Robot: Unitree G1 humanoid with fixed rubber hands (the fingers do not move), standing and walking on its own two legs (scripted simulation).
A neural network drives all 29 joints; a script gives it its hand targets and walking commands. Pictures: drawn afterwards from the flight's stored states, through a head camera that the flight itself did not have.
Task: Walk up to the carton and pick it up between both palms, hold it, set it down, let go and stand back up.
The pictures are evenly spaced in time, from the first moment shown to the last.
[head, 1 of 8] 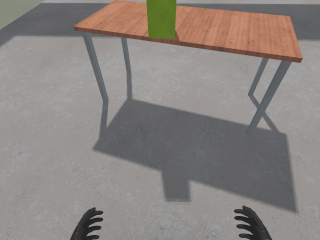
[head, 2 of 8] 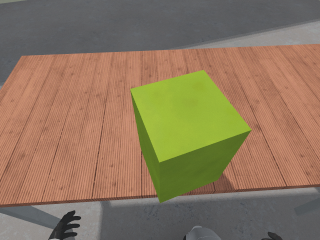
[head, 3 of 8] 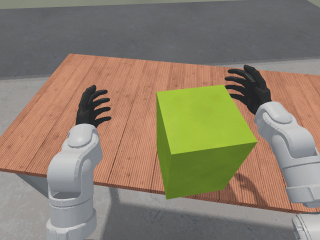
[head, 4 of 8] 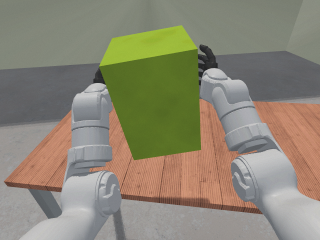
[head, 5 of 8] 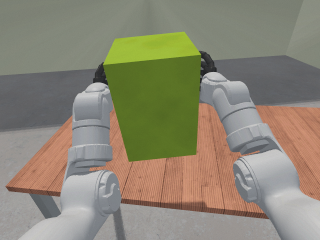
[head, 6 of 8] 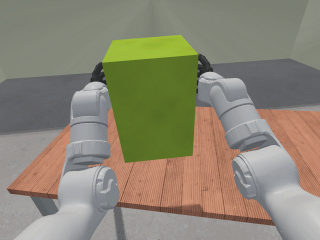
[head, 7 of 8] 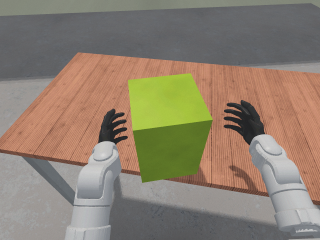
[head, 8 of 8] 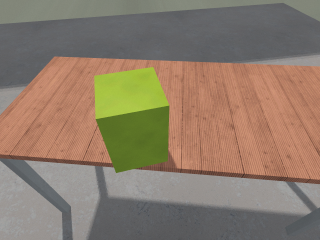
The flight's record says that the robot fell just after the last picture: no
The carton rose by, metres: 0.21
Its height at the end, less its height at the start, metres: +0.00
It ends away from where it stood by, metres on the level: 0.06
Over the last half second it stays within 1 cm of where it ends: yes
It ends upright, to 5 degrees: yes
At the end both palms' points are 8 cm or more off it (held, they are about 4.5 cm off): yes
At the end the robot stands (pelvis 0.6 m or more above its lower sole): yes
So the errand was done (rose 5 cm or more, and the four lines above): yes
